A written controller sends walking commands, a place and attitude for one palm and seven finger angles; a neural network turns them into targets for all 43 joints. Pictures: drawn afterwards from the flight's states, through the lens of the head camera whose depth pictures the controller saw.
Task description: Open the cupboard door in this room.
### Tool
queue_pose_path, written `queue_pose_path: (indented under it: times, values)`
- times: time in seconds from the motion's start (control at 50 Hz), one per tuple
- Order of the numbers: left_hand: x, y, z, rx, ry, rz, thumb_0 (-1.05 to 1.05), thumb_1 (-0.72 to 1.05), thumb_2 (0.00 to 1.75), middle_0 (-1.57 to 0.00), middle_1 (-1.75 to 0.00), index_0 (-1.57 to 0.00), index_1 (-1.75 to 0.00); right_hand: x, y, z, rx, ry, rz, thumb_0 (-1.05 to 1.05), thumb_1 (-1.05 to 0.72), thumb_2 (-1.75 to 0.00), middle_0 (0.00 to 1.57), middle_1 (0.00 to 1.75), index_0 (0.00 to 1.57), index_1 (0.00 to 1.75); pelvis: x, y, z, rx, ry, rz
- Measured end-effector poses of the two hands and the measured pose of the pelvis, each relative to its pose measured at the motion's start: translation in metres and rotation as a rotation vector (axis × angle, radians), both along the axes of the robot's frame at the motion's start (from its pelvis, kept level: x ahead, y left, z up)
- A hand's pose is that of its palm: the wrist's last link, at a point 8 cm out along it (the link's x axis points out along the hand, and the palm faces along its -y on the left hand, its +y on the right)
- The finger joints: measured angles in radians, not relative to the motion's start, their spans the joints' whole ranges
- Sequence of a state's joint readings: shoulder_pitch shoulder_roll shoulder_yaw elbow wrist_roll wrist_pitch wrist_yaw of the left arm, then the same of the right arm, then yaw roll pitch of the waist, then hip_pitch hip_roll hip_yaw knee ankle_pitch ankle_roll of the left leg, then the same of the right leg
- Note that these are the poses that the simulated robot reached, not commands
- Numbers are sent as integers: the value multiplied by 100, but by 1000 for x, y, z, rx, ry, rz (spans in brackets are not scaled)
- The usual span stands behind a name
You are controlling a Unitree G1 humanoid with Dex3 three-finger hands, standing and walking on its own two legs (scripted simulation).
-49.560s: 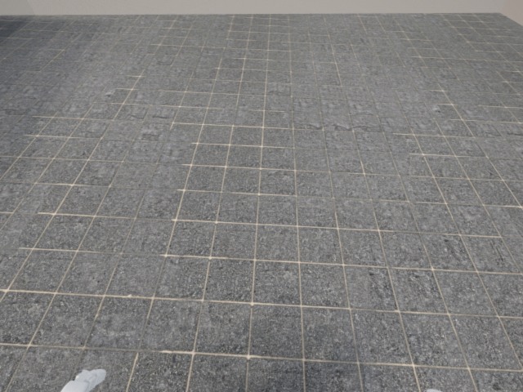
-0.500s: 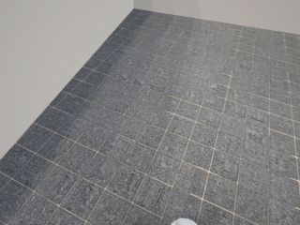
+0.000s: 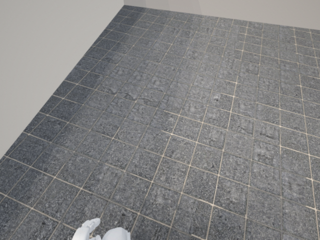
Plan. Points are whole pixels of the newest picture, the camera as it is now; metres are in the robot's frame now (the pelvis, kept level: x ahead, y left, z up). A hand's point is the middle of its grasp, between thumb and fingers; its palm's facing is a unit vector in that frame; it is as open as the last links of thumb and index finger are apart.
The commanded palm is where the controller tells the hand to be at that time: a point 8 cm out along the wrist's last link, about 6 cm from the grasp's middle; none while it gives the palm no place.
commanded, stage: turn to face it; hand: left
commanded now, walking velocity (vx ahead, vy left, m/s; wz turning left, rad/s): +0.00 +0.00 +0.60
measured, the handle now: out of the picture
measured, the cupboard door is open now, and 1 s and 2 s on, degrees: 46 46 46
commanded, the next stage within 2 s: none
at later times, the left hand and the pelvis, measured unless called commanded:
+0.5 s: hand out of the picture +0.09 +0.25 -0.16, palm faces +0.30 -0.91 -0.29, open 7.4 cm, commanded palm none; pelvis +0.07 +0.00 +0.00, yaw +17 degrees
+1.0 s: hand out of the picture +0.01 +0.16 -0.19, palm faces +0.60 -0.76 -0.23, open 7.4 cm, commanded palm none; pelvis +0.09 -0.03 -0.02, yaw +37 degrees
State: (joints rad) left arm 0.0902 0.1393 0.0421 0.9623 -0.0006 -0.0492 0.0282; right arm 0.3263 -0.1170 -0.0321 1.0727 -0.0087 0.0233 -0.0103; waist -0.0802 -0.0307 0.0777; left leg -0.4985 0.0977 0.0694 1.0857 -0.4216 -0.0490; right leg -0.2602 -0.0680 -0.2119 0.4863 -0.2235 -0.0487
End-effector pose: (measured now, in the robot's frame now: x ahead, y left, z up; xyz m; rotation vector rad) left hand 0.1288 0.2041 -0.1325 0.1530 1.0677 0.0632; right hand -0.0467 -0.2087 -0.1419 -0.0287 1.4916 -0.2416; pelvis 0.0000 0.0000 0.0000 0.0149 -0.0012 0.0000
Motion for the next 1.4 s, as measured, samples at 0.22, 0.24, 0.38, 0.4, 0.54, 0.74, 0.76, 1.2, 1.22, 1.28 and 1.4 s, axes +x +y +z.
queue_pose_path:
  times: [0.22, 0.24, 0.38, 0.4, 0.54, 0.74, 0.76, 1.2, 1.22, 1.28, 1.4]
  values:
    - [-23, 60, -38, -15, 81, 196, -1, 92, 90, -20, -30, -21, -30, 182, -12, 10, -145, -285, 276, 1, -91, -90, 19, 30, 20, 29, 39, 26, -23, -52, 17, 146]
    - [-29, 66, -39, -5, 103, 209, -1, 92, 90, -20, -30, -21, -30, 190, -11, 11, -151, -293, 296, 1, -91, -90, 19, 30, 20, 29, 41, 27, -23, -49, 19, 151]
    - [-55, 93, -14, 66, 164, 313, 1, 91, 90, -20, -30, -20, -30, 224, -4, 21, -134, -268, 410, 1, -91, -90, 20, 30, 20, 29, 54, 23, -6, -49, 48, 225]
    - [-57, 94, -10, 76, 167, 326, 1, 91, 90, -20, -30, -20, -30, 228, -5, 21, -126, -262, 422, 1, -91, -90, 20, 30, 20, 29, 56, 20, -4, -50, 49, 235]
    - [-64, 77, 7, 130, 164, 397, 1, 91, 90, -20, -30, -20, -30, 254, -20, 7, -64, -228, 482, 1, -90, -90, 20, 30, 20, 30, 70, -7, -4, -44, 44, 323]
    - [-89, 11, 14, 108, 184, 516, 1, 91, 90, -20, -30, -20, -30, 320, -36, 1, -21, -238, 590, 1, -91, -90, 20, 30, 20, 29, 89, -38, -1, 19, 28, 466]
    - [-92, 5, 13, 95, 188, 530, 1, 90, 90, -20, -30, -20, -30, 327, -33, 4, -19, -243, 606, 1, -91, -90, 20, 30, 20, 29, 91, -39, 1, 25, 29, 480]
    - [-132, 12, 5, 92, 149, 818, 1, 91, 90, -20, -30, -20, -30, 395, 37, 8, 5, -306, 935, 1, -90, -90, 20, 30, 20, 30, 111, -46, -7, -21, 11, 747]
    - [-129, 10, 8, 105, 138, 824, 1, 91, 90, -20, -30, -20, -30, 397, 34, 5, 12, -295, 938, 1, -90, -90, 20, 30, 20, 30, 115, -49, -8, -20, 11, 759]
    - [-122, 1, 11, 150, 107, 843, 1, 91, 90, -20, -30, -20, -30, 409, 25, -10, 33, -271, 942, 1, -90, -90, 20, 30, 20, 30, 127, -60, -15, -6, 18, 793]
    - [-127, -38, 20, 117, 144, 914, 1, 91, 90, -20, -30, -20, -30, 431, 26, -4, 38, -236, 996, 1, -91, -90, 20, 30, 20, 29, 138, -65, -3, 16, 14, 882]
